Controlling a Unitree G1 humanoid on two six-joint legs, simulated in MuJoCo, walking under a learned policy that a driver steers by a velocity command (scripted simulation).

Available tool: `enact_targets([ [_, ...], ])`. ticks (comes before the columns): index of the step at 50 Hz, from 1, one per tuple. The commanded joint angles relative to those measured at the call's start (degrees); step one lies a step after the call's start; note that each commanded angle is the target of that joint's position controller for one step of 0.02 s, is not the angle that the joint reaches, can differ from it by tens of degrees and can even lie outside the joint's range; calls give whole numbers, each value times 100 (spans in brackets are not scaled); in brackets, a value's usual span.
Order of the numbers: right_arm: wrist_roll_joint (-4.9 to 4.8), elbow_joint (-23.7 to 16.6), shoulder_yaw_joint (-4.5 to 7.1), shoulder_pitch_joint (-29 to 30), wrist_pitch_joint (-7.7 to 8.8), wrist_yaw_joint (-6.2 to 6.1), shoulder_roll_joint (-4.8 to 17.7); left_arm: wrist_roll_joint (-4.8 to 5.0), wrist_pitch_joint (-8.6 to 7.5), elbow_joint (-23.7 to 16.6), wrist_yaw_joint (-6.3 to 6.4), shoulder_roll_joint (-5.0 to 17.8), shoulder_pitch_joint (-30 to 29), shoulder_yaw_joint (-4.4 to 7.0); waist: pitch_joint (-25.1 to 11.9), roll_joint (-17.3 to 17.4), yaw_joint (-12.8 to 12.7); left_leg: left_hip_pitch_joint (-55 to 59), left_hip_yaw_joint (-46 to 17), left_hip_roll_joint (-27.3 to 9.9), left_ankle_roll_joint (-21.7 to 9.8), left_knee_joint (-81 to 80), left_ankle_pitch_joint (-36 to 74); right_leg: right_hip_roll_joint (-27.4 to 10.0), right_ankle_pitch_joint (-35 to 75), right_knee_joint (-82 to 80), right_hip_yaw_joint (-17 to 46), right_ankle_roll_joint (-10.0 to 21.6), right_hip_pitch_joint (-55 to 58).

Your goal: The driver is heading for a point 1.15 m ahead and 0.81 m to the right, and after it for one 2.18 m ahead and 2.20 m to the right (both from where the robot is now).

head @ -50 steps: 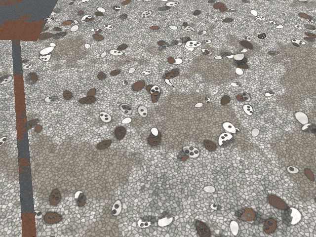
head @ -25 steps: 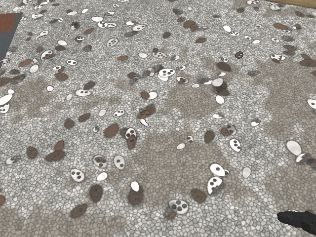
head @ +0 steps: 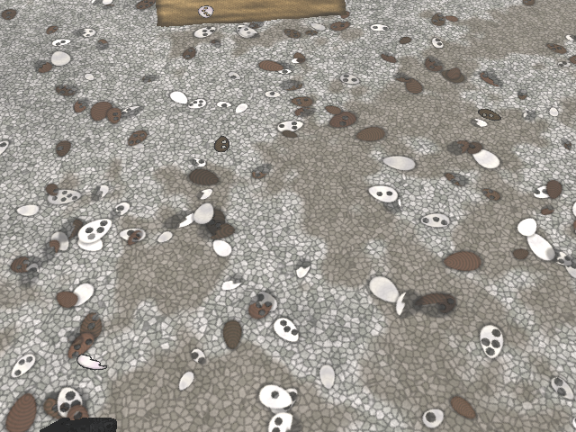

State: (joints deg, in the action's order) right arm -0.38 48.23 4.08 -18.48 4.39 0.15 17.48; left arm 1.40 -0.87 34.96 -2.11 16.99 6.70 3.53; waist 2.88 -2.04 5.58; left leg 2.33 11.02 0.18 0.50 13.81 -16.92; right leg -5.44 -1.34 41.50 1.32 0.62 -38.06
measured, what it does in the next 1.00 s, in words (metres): walks ahead, turning right: right foot, then left foot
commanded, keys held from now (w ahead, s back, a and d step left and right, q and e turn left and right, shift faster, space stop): w+e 0.10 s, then w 0.50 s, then w+e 0.40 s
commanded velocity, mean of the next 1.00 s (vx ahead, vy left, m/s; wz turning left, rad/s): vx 0.50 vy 0.00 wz -0.33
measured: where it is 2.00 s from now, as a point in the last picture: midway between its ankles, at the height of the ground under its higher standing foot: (396, 201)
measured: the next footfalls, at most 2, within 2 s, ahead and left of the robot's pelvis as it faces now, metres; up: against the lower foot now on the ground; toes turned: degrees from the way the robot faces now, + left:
right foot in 0.10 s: +0.23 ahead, -0.13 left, +0.00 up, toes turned -6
left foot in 0.64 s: +0.58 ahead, +0.04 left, +0.00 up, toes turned -8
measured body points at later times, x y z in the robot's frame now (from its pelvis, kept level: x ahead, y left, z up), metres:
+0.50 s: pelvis +0.29 -0.05 +0.01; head +0.31 -0.07 +0.45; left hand +0.38 +0.22 -0.10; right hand +0.44 -0.33 -0.09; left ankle +0.51 +0.08 -0.68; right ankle +0.19 -0.12 -0.74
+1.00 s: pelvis +0.59 -0.05 +0.01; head +0.61 -0.07 +0.45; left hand +0.82 +0.15 -0.10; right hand +0.54 -0.33 -0.12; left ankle +0.54 +0.05 -0.74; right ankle +0.70 -0.27 -0.68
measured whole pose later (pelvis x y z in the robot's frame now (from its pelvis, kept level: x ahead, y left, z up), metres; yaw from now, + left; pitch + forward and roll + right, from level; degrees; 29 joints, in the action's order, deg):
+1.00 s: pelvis +0.59 -0.05 +0.01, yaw -19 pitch +1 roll +2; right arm 0.6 50.2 3.1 -16.8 5.4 0.3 15.5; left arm 1.2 -1.5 42.4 -0.6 16.3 11.0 3.8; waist 1.9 -1.9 3.5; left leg 0.4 11.2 2.2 -2.3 12.6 -13.7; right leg -6.3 1.1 44.5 3.4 0.5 -39.2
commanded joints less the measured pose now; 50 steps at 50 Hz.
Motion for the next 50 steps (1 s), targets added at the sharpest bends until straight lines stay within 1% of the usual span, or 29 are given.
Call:
enact_targets([
  [1, -99, -287, 256, 181, -7, -23, 1084, 8, -84, -610, -107, 275, -597, 49, 201, 553, -117, 22, -372, -1604, -809, -277, 2683, 126, -172, -453, -282, 199, 159],
  [3, -158, -286, 314, 202, -80, -55, 1270, -37, -50, -623, -117, 482, -347, 157, -77, 724, -385, 267, -142, -1614, -692, 474, 4590, 477, -786, -558, -591, 438, 771],
  [4, -184, -298, 333, 237, -126, -76, 1334, -47, -26, -513, -102, 670, 177, 267, -402, 749, -723, 217, -5, -1548, -613, 1299, 5398, 719, -938, -671, -736, 602, 1499],
  [5, -185, -329, 288, 279, -149, -102, 1231, -26, 6, -240, -39, 963, 1157, 449, -902, 602, -1251, -353, 159, -1357, -436, 2527, 5363, 946, -598, -985, -738, 827, 2928],
  [6, 28, -410, 122, 59, -118, -100, 824, 9, 70, -43, 90, 1397, 1996, 597, -1448, -258, -1486, -1935, 141, -1091, -201, 4354, 2850, 72, -553, -1045, 663, 1190, 4759],
  [7, 154, -728, -119, -397, 36, -9, 177, 31, -16, -181, 89, 1857, 1650, 578, -2133, -1452, -755, -4098, -652, 52, 53, 6089, -1750, -1280, -1959, -1862, 4018, 2225, 6100],
  [8, -81, -677, 1, 244, 193, 62, 782, 0, -111, -233, 50, 1230, 1769, 415, -2291, -599, -1255, -4594, -1562, -140, -24, 6488, -1543, -1396, -2338, -2426, 4275, 2086, 6026],
  [9, -248, -820, 39, 649, 271, 93, 917, -52, -191, -128, 32, 1027, 1590, 332, -1438, -450, -1224, -4897, -1472, -363, -128, 6309, -996, -1244, -1788, -2481, 3404, 1836, 5369],
  [10, -172, -789, 5, 726, 305, 54, 818, -49, -233, -115, 33, 911, 1253, 285, -1005, -16, -987, -4662, -1450, -619, -154, 5867, -520, -996, -1114, -2467, 2720, 1654, 4566],
  [11, -45, -726, 23, 712, 293, 26, 808, -93, -248, -138, 44, 754, 907, 230, -740, 18, -776, -4320, -1442, -785, -107, 5452, -225, -800, -418, -2527, 2205, 1537, 3894],
  [12, -24, -660, 36, 545, 231, 37, 807, -163, -270, -185, 60, 620, 717, 170, -681, -99, -587, -3947, -1490, -895, -78, 5293, -17, -658, 10, -2674, 1917, 1499, 3467],
  [15, 35, -563, 2, 416, 55, 37, 583, -138, -368, -38, 101, 648, 696, 164, -538, -61, -448, -3713, -1369, -887, 139, 4781, 352, -545, 702, -3027, 1371, 1575, 2914],
  [18, 72, -719, -50, 973, 21, 32, 427, -133, -383, 169, 182, 730, 883, 174, -229, -30, -599, -4026, -1333, -850, 288, 3775, 1336, -367, 857, -3195, 903, 1440, 2866],
  [21, 31, -828, -110, 1517, 79, 98, 282, -108, -365, 358, 222, 780, 1099, 172, -84, -76, -831, -3771, -1219, -642, 255, 2586, 2374, -197, 479, -3235, 568, 1208, 2864],
  [24, -27, -968, -139, 1994, 124, 180, 263, -66, -351, 608, 224, 854, 1430, 191, 120, -85, -1023, -3726, -1203, -497, 151, 1972, 2640, -398, 110, -3223, 662, 1194, 3151],
  [27, -20, -1097, -121, 2187, 165, 276, 358, -45, -275, 811, 248, 888, 1617, 220, 183, -125, -1014, -4005, -1271, -429, -87, 1596, 2133, -720, 507, -2870, 815, 1124, 3909],
  [30, -2, -1012, -47, 1717, 184, 299, 537, -51, -190, 890, 291, 988, 1530, 258, -122, -309, -699, -3290, -1057, -172, -361, 1463, 1392, -766, 2026, -2227, 808, 928, 4289],
  [31, 19, -847, 56, 1099, 192, 254, 702, -62, -155, 892, 294, 963, 1468, 236, -535, -271, -346, -2309, -888, 18, -512, 1337, 1441, -529, 2886, -1454, 695, 813, 4142],
  [32, 65, -665, 160, 174, 196, 202, 979, -119, -141, 832, 301, 779, 1464, 142, -1303, -118, 78, -681, -1260, -418, -778, 1596, 1727, -232, 2391, -197, 532, 634, 3381],
  [33, 171, -573, 303, -527, 175, 158, 1510, -99, -220, 726, 263, 221, 2182, -23, -2307, 1098, -23, 1762, -3644, -1925, -1628, 1504, 896, 640, 2, 2099, 201, 171, 1095],
  [34, 60, -475, 208, -751, 148, 184, 1106, -32, -311, 829, 249, 289, 2183, -43, -2724, 1689, 98, 2202, -5281, -2384, -1855, 606, -70, 1022, -3161, 3083, 785, 109, 151],
  [35, 0, -499, 105, -426, 132, 153, 792, 115, -346, 729, 229, 817, 1635, 107, -1756, 1146, 160, 1518, -4585, -2233, -1528, 408, -724, 674, -2930, 3489, 955, 140, -384],
  [36, 27, -551, 62, -18, 108, 118, 649, 129, -357, 596, 235, 855, 1200, 115, -1097, 794, 27, 664, -3801, -2053, -1303, 265, -582, 355, -2416, 3315, 697, 162, -425],
  [37, 70, -543, 18, 321, 109, 111, 505, 58, -346, 540, 246, 788, 958, 121, -596, 596, -142, -150, -3216, -1824, -1207, 43, -100, 155, -2029, 2939, 584, 141, -276],
  [38, 119, -553, -27, 527, 151, 106, 349, 24, -285, 596, 259, 726, 1034, 160, -407, 715, -337, -641, -2726, -1620, -1104, -143, 312, -28, -1737, 2648, 615, 130, 34],
  [40, 133, -500, -17, 683, 223, 114, 311, 41, -140, 743, 266, 468, 1353, 138, -338, 811, -522, -1122, -2137, -1487, -1117, -445, 856, -116, -1491, 2487, 567, 64, 467],
  [43, 127, -353, 51, 707, 290, 97, 484, -4, -30, 636, 306, 329, 1117, 125, -105, 642, -573, -1211, -1447, -1489, -1176, -665, 1610, -182, -941, 2038, 610, -39, 82],
  [47, 110, -259, 80, 682, 223, 10, 607, -17, -127, 471, 183, 204, 547, 84, -2, 550, -420, -968, -569, -1233, -995, -728, 2167, -127, 333, 599, 293, -44, 93],
  [50, 60, -135, 122, 367, 130, -46, 759, -28, -165, 238, 51, 57, -103, 14, 169, 415, -143, -589, -287, -1365, -967, -716, 2292, -62, 642, -174, -60, 24, 104],
])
